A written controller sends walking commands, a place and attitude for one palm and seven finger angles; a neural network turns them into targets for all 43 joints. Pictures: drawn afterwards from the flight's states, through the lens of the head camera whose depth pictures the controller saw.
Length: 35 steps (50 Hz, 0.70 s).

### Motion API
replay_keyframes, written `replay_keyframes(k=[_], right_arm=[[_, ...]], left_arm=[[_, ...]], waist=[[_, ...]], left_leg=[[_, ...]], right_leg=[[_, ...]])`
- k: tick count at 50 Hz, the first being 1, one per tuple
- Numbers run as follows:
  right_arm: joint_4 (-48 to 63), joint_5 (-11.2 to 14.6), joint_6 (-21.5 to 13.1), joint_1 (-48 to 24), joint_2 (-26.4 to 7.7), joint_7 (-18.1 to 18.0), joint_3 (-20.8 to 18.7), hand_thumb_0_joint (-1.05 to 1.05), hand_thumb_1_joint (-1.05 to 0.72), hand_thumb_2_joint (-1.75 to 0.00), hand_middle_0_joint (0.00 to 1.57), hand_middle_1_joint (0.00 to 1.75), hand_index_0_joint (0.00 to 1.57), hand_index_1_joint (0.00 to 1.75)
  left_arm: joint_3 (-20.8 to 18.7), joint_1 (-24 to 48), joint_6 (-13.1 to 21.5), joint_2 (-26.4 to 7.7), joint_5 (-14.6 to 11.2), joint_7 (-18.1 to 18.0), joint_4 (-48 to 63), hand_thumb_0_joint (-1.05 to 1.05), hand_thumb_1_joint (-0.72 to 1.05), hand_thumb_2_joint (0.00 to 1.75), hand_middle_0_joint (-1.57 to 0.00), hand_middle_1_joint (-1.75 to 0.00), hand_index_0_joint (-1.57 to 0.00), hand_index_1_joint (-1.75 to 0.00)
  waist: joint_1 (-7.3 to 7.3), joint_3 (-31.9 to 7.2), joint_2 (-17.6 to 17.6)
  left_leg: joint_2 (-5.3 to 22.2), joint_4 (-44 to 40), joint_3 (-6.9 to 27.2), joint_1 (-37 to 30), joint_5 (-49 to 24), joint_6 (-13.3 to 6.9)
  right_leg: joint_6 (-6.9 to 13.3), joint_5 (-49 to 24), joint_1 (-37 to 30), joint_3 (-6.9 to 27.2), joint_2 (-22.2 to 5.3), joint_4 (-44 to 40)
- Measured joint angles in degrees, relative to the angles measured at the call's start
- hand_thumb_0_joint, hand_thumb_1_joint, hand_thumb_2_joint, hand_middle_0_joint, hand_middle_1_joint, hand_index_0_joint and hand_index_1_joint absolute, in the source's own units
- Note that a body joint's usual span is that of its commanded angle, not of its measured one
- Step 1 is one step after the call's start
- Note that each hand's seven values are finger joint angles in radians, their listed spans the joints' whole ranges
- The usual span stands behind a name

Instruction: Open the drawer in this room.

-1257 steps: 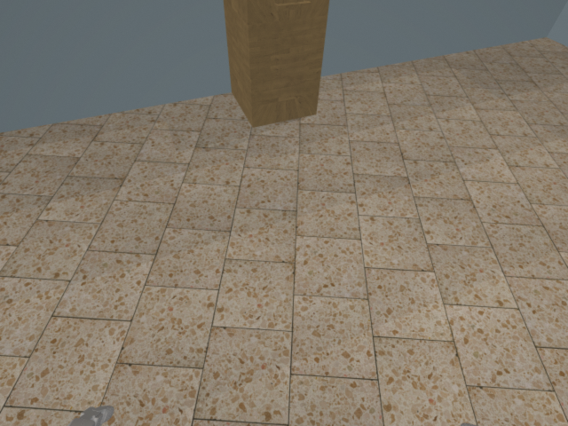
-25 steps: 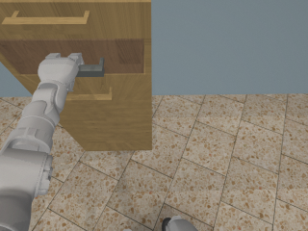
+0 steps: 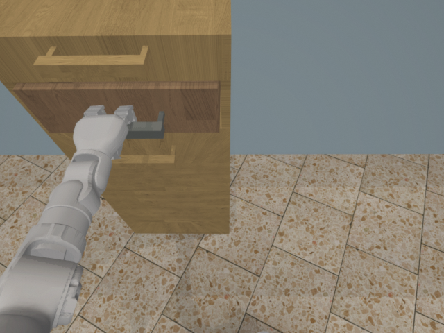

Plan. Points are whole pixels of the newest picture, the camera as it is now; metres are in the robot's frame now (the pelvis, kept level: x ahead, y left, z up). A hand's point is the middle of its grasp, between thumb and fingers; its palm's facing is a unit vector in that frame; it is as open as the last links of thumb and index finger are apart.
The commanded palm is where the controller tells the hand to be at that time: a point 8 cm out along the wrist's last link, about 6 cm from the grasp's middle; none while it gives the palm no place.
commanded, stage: pull the drawer open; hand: left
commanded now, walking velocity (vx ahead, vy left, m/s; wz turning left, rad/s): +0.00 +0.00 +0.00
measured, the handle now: (122, 122) +0.51 +0.19 +0.06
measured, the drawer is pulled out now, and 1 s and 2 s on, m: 0.02 0.16 0.30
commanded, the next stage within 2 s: open the thumb to release the handle in 1.84 s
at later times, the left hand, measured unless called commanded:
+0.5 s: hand (112, 154) +0.44 +0.21 +0.04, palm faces -0.06 -0.02 -1.00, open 5.8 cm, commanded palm +0.40 +0.21 +0.11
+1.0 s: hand (95, 216) +0.32 +0.21 +0.04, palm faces -0.02 -0.04 -1.00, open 5.8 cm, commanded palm +0.28 +0.22 +0.11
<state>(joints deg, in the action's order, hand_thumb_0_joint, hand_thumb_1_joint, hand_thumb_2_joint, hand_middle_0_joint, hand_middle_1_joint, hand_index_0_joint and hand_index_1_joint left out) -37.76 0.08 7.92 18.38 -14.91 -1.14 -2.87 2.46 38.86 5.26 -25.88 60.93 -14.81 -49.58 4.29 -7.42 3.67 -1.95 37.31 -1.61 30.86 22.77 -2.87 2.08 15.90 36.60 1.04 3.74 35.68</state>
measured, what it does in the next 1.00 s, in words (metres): stands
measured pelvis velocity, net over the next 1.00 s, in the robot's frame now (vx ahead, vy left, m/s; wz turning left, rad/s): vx -0.01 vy -0.01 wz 0.03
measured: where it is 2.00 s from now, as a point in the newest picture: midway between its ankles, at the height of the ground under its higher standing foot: outside the picture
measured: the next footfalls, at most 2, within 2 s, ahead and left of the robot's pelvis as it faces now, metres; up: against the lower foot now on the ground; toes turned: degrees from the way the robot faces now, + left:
none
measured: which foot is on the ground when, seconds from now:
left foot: down 0.00-1.00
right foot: down 0.00-1.00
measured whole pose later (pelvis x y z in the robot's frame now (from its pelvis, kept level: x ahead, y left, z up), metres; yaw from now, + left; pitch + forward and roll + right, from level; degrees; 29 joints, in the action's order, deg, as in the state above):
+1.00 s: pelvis -0.01 -0.01 +0.01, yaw +1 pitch +9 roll +0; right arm -34.4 0.9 6.3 5.5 -14.2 -1.7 -2.0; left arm 7.8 10.5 1.8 -22.7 59.2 -13.3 -19.4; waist -2.8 -5.0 3.8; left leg -2.8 33.7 -0.3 20.6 21.7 -2.2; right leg 2.8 16.2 27.3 0.1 2.9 34.9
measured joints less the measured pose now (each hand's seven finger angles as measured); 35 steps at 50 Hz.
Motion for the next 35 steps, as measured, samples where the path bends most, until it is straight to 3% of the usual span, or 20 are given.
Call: replay_keyframes(k=[8,19,27,35], right_arm=[[-0.6,-0.4,-0.7,-3.1,0.1,-0.3,-0.2,0.01,-0.91,-0.89,0.21,0.3,0.2,0.3],[-0.4,-0.3,-0.7,-2.1,0.4,-0.6,0.1,0.01,-0.91,-0.89,0.21,0.3,0.2,0.3],[-0.2,0.0,0.4,0.6,-0.1,0.5,-1.0,0.01,-0.91,-0.89,0.21,0.3,0.2,0.3],[0.1,0.8,0.7,-1.5,-0.4,0.9,-1.2,0.01,-0.91,-0.89,0.2,0.3,0.2,0.3]], left_arm=[[2.6,4.8,-0.2,0.8,1.5,-0.5,-3.9,-0.02,0.67,0.81,-0.36,-1.35,-0.39,-1.34],[1.4,6.4,0.1,-0.4,1.1,0.4,-6.4,-0.01,0.66,0.81,-0.36,-1.35,-0.41,-1.35],[-0.3,-3.4,-0.7,-0.1,-0.6,0.9,3.6,0.0,0.69,0.78,-0.32,-1.35,-0.39,-1.35],[1.4,-16.6,-2.7,1.8,-2.1,0.6,17.6,0.01,0.7,0.77,-0.31,-1.35,-0.39,-1.34]], waist=[[-0.57,0.6,-0.4],[-0.06,1.0,-0.5],[-1.0,0.4,0.4],[-2.88,0.7,0.9]], left_leg=[[-0.6,0.9,1.7,1.0,0.3,0.3],[-0.4,1.3,1.4,1.6,0.2,0.5],[0.1,-0.3,0.1,-0.5,-0.2,0.5],[0.0,-2.6,0.3,-5.1,-0.4,0.4]], right_leg=[[0.2,0.7,0.7,-1.7,-0.8,1.2],[0.6,0.4,1.6,-1.5,-0.5,1.9],[0.6,-0.1,0.0,-0.2,0.1,0.6],[0.6,0.1,-4.4,-0.1,0.0,-1.0]])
